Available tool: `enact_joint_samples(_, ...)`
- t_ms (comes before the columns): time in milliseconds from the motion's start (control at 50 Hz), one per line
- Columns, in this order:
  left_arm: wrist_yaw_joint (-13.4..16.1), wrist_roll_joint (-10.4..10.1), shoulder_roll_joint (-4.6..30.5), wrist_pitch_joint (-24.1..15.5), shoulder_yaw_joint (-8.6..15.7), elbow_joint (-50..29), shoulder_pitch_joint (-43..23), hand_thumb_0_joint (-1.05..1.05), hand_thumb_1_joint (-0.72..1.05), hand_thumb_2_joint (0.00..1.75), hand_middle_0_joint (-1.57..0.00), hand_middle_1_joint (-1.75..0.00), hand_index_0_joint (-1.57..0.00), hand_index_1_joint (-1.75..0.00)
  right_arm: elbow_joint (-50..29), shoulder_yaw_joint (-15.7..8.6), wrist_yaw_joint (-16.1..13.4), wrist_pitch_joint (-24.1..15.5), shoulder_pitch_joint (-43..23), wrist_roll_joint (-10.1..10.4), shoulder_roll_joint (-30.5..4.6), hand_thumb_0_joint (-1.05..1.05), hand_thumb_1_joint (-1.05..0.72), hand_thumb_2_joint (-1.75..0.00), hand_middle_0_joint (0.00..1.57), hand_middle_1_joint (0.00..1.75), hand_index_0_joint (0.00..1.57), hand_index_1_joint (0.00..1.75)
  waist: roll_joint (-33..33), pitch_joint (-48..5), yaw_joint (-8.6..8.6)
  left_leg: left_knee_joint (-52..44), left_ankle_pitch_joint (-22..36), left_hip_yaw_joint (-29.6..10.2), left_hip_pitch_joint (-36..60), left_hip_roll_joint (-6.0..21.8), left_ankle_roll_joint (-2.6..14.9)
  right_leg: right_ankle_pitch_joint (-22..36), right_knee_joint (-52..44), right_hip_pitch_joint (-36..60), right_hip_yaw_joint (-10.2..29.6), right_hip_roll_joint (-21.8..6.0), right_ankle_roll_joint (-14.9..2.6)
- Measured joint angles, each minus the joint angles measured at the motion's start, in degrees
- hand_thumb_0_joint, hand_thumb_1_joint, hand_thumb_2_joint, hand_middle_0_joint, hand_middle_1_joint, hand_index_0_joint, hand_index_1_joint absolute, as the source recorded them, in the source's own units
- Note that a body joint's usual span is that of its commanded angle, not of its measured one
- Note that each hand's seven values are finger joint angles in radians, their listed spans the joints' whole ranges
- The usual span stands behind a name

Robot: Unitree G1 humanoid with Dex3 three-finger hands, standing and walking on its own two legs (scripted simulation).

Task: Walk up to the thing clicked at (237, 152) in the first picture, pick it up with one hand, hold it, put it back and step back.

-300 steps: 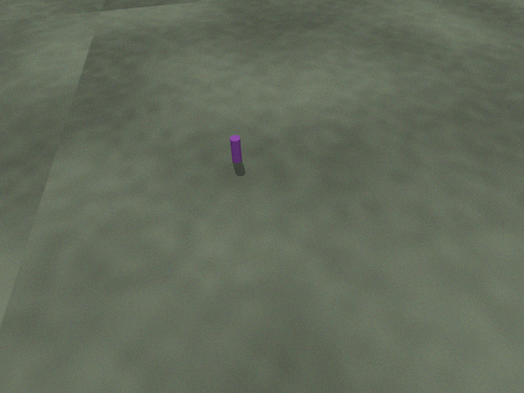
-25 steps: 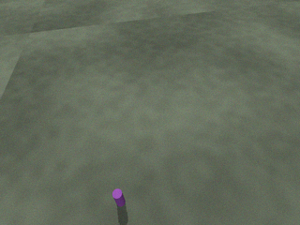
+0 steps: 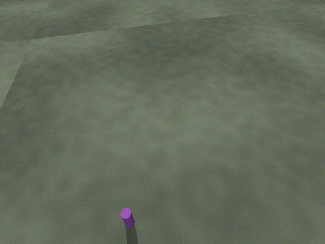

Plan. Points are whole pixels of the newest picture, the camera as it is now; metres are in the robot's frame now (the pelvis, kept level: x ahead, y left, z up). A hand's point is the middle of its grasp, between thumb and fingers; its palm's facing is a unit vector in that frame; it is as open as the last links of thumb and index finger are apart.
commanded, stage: stand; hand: left
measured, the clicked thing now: (127, 218) +0.41 +0.23 -0.70
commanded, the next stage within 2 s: go down in 1.24 s
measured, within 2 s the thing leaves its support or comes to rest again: neither
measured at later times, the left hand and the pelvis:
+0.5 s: hand out of the picture +0.07 +0.26 -0.16, palm faces -0.02 -0.94 -0.35, open 7.4 cm; pelvis +0.00 +0.00 +0.00, yaw +0 degrees
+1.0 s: hand out of the picture +0.08 +0.26 -0.16, palm faces -0.02 -0.94 -0.35, open 7.4 cm; pelvis +0.00 +0.01 +0.00, yaw +0 degrees
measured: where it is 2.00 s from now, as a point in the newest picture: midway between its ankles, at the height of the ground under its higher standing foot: outside the picture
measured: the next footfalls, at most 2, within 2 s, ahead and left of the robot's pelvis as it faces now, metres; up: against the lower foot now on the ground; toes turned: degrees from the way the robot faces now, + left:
none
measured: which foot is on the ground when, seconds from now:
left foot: down 0.00-1.00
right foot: down 0.00-1.00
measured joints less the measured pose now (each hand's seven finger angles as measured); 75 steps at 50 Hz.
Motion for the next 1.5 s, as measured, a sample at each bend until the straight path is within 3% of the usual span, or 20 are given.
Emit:
enact_joint_samples(1360,0.0,0.2,0.4,0.1,-0.3,-0.6,1.9,0.01,0.90,0.90,-0.21,-0.30,-0.21,-0.30,-0.4,0.1,0.1,0.0,1.1,0.0,0.2,0.00,-0.90,-0.90,0.21,0.30,0.20,0.30,-0.4,0.4,0.32,-0.3,-0.1,0.2,0.2,-0.6,0.48,-0.1,-0.2,0.1,0.2,-0.6,0.43)
enact_joint_samples(1420,0.8,-1.1,-0.8,-0.7,1.5,-4.0,0.6,0.01,0.86,0.86,-0.20,-0.26,-0.20,-0.26,-8.2,0.1,-1.5,-1.0,4.4,2.4,0.6,0.00,-0.92,-0.90,0.21,0.30,0.20,0.30,-0.1,0.6,0.17,3.1,-1.1,-0.6,-3.9,-0.8,0.74,-1.3,3.0,-3.5,-0.5,-0.8,0.40)
enact_joint_samples(1500,-0.6,1.2,-1.2,-0.9,5.7,-2.2,-6.4,0.01,0.71,0.71,-0.14,-0.19,-0.15,-0.19,-14.8,-0.4,-2.2,-1.9,6.1,2.7,2.9,0.00,-0.95,-0.91,0.21,0.30,0.20,0.30,-0.5,0.6,-0.07,8.7,-2.7,-1.2,-10.9,-0.7,0.71,-3.1,8.7,-10.3,-0.8,-0.8,0.23)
